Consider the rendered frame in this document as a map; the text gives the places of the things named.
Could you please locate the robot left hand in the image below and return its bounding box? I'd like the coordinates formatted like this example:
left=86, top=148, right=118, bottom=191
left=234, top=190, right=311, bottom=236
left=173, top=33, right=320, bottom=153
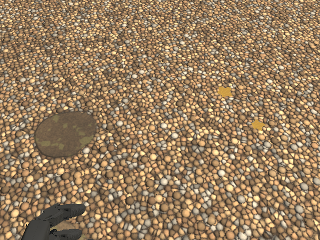
left=21, top=203, right=94, bottom=240

